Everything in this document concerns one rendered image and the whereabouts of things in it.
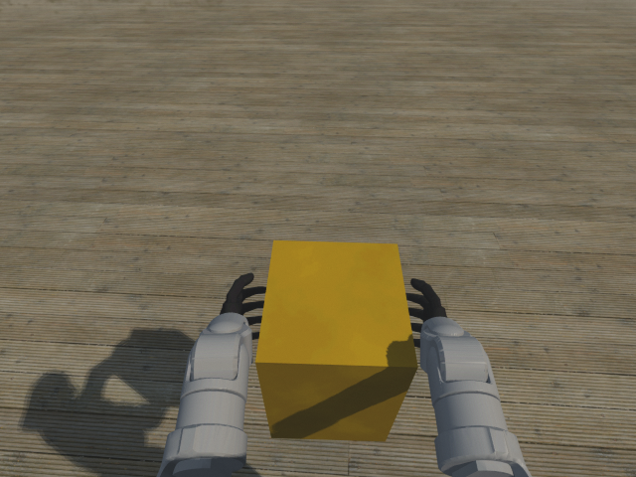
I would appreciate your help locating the robot right hand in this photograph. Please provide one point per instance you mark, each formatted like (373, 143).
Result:
(429, 301)

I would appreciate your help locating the robot left forearm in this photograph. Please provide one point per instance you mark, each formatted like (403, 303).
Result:
(208, 440)

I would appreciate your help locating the robot left hand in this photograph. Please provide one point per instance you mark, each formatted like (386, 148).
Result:
(237, 295)

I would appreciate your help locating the carton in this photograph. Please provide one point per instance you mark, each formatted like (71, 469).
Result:
(335, 354)

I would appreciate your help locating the robot right forearm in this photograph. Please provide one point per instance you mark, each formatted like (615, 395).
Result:
(473, 438)

